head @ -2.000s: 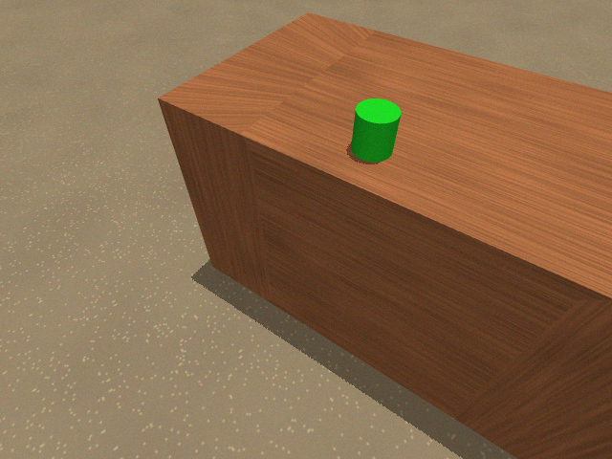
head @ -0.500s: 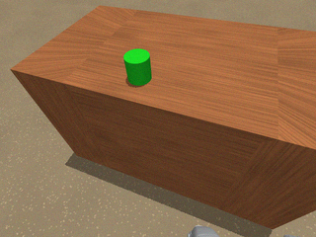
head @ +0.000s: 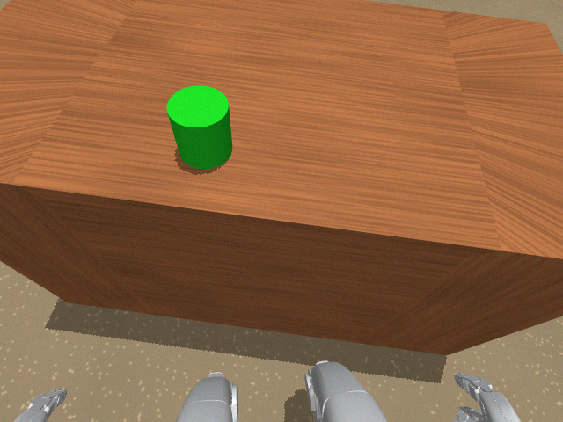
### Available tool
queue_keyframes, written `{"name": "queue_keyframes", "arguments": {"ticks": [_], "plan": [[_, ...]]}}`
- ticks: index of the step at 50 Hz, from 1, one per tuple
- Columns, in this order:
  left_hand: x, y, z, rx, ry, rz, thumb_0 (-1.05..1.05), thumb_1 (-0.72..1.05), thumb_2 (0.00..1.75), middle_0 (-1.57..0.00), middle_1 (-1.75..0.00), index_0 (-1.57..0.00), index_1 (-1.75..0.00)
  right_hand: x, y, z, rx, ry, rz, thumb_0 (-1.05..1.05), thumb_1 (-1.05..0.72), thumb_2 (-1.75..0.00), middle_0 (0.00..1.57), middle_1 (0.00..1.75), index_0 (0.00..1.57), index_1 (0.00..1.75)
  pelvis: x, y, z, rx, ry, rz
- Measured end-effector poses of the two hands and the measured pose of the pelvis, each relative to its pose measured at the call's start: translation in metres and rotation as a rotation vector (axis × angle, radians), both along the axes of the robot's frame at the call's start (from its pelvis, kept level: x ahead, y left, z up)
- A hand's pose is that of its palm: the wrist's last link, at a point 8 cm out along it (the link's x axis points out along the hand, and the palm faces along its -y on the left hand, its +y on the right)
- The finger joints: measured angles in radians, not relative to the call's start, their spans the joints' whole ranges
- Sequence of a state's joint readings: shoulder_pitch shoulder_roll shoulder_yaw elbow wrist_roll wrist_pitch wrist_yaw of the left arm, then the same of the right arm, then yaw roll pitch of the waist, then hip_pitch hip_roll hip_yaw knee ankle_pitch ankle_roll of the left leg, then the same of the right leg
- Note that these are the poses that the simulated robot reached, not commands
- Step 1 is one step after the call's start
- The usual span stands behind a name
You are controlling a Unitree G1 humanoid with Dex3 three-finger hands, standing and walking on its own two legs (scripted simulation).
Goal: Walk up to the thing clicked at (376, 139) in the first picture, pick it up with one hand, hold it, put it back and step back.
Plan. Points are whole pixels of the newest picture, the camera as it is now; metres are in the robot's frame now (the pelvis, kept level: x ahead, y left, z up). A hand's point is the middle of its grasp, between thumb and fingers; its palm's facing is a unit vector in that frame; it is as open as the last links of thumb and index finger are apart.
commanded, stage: walk up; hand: left
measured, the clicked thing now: (202, 128) +0.52 +0.13 +0.05
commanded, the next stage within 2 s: none
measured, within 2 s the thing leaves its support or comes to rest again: neither
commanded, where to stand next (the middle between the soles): +0.06 -0.02 m, yaw -8 degrees
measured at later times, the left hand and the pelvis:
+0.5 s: hand out of the picture +0.11 +0.23 -0.13, palm faces -0.20 -0.89 -0.40, open 7.4 cm; pelvis -0.02 -0.02 +0.00, yaw -9 degrees
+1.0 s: hand out of the picture +0.08 +0.22 -0.12, palm faces -0.16 -0.92 -0.37, open 7.4 cm; pelvis -0.03 -0.03 +0.02, yaw -10 degrees
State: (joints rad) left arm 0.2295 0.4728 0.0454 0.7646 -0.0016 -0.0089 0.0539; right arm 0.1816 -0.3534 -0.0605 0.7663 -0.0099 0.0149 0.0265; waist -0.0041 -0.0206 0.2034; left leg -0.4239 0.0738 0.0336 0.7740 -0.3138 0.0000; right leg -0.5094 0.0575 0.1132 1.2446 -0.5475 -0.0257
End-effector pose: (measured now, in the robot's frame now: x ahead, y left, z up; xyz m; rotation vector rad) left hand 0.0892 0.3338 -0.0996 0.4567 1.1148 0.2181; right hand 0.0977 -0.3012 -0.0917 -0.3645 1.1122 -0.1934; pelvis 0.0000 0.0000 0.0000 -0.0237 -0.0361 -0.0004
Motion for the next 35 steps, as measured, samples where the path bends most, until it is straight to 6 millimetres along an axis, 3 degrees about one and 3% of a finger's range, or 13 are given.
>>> {"name": "queue_keyframes", "arguments": {"ticks": [5, 12, 15, 20, 30, 35], "plan": [[0.034, -0.004, 0.006, -0.033, -0.029, -0.065, 0.01, 0.91, 0.90, -0.20, -0.30, -0.20, -0.30, -0.020, 0.001, 0.008, -0.018, 0.001, -0.029, 0.00, -0.90, -0.90, 0.21, 0.30, 0.21, 0.30, 0.003, 0.007, 0.005, 0.006, 0.015, -0.039], [0.053, -0.025, 0.006, -0.028, -0.032, -0.151, 0.01, 0.90, 0.90, -0.21, -0.30, -0.20, -0.30, -0.059, -0.030, -0.001, -0.053, -0.005, -0.099, 0.00, -0.90, -0.90, 0.21, 0.30, 0.21, 0.30, -0.006, -0.002, -0.005, 0.018, 0.007, -0.106], [0.048, -0.039, 0.005, -0.025, -0.047, -0.159, 0.01, 0.90, 0.90, -0.21, -0.30, -0.20, -0.30, -0.074, -0.046, -0.012, -0.055, 0.011, -0.132, 0.00, -0.90, -0.90, 0.21, 0.30, 0.21, 0.30, -0.012, -0.012, -0.011, -0.004, -0.004, -0.118], [0.029, -0.058, 0.009, -0.048, -0.023, -0.163, 0.01, 0.90, 0.90, -0.21, -0.30, -0.21, -0.30, -0.091, -0.051, -0.013, -0.041, 0.035, -0.176, 0.01, -0.90, -0.90, 0.21, 0.30, 0.20, 0.29, -0.019, -0.018, -0.003, 0.031, -0.007, -0.149], [0.012, -0.055, -0.003, -0.092, -0.018, -0.141, 0.01, 0.90, 0.90, -0.21, -0.30, -0.21, -0.30, -0.112, -0.030, -0.009, -0.029, 0.031, -0.165, 0.01, -0.90, -0.90, 0.21, 0.30, 0.20, 0.29, -0.031, -0.011, -0.001, 0.064, -0.019, -0.164], [0.006, -0.059, 0.000, -0.108, -0.009, -0.136, 0.01, 0.90, 0.90, -0.21, -0.30, -0.21, -0.30, -0.124, -0.024, -0.001, -0.008, 0.024, -0.160, 0.01, -0.90, -0.90, 0.21, 0.30, 0.21, 0.30, -0.035, -0.015, 0.007, 0.029, -0.023, -0.175]]}}
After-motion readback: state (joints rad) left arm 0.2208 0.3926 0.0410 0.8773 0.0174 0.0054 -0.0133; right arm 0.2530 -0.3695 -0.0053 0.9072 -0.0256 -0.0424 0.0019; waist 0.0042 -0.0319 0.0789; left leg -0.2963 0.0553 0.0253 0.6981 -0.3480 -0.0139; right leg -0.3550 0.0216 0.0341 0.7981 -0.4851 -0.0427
